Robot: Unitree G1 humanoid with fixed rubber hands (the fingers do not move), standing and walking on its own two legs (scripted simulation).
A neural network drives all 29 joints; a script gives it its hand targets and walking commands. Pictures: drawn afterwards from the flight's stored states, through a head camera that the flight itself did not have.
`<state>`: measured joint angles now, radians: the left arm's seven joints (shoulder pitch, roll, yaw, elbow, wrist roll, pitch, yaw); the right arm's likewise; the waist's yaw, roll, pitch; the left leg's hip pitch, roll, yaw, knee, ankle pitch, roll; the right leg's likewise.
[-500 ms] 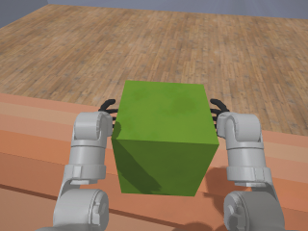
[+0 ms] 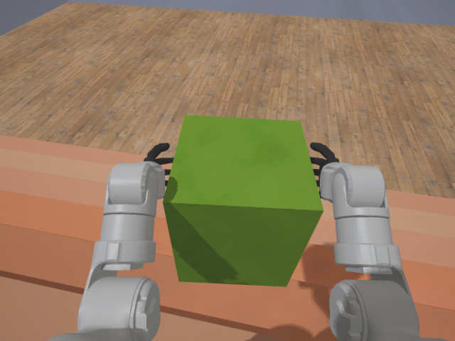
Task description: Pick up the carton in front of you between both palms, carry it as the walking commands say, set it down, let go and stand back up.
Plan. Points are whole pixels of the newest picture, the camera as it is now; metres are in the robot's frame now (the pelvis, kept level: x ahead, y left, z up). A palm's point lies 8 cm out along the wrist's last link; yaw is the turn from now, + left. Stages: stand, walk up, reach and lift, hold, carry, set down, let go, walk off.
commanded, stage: carry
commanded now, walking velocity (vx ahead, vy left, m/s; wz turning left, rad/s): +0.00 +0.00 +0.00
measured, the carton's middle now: (237, 204) +0.35 +0.01 +0.06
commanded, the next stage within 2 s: none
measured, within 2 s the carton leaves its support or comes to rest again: neither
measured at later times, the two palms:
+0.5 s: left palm (154, 179) +0.35 +0.15 +0.13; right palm (330, 177) +0.35 -0.15 +0.13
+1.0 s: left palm (150, 131) +0.49 +0.19 +0.12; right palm (296, 134) +0.48 -0.11 +0.12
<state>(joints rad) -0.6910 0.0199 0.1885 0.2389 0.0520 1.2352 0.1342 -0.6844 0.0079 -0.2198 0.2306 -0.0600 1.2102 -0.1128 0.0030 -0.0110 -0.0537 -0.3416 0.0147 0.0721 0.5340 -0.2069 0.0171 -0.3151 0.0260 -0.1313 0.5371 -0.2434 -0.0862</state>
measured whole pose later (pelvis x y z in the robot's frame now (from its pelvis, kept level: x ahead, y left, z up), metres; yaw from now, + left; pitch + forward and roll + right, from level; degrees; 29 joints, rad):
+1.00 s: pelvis +0.12 +0.03 +0.01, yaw +1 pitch +5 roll -1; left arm -0.70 0.04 0.18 0.16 0.03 1.24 0.14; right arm -0.65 0.02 -0.21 0.12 -0.04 1.20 -0.13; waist -0.04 -0.01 -0.04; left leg -0.23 0.00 0.07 0.49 -0.34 0.05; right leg -0.59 -0.03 -0.05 0.78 -0.26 -0.01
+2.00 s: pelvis +0.72 +0.06 -0.25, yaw +1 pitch +2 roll +3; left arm -0.56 -0.06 0.21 0.07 0.10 1.12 0.13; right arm -0.53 0.00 -0.16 0.10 0.01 1.06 -0.13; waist -0.07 -0.03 -0.01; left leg -0.33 -0.02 0.10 1.34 -0.82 0.04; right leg -0.51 -0.02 -0.09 0.57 0.18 -0.09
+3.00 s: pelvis +1.44 +0.02 -0.54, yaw -1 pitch +3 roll +0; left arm -0.57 -0.01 0.17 0.12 0.05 1.12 0.15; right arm -0.59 0.02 -0.20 0.16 -0.02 1.08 -0.13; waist 0.07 -0.02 -0.01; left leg -0.65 -0.04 -0.03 1.55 -0.54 0.05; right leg -0.46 0.10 -0.09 0.78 -0.38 -0.14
